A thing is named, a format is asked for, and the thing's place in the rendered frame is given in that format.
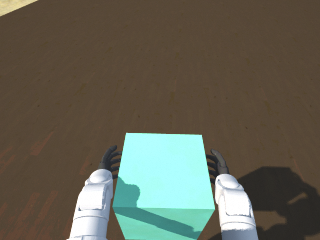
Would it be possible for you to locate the carton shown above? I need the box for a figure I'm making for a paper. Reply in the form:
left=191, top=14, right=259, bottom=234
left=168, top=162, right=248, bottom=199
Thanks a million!
left=112, top=133, right=215, bottom=240

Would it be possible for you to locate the robot left forearm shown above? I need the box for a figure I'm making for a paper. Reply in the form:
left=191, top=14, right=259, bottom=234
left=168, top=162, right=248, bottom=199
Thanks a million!
left=67, top=169, right=113, bottom=240

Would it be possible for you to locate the robot right forearm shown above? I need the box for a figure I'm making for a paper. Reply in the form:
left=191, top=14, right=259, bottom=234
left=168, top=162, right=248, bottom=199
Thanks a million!
left=214, top=174, right=259, bottom=240

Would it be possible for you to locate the left robot hand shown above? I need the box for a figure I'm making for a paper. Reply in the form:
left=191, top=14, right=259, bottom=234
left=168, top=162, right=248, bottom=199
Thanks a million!
left=97, top=145, right=123, bottom=179

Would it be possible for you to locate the right robot hand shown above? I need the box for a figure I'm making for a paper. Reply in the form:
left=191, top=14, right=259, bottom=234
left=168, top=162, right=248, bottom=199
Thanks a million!
left=205, top=149, right=230, bottom=185

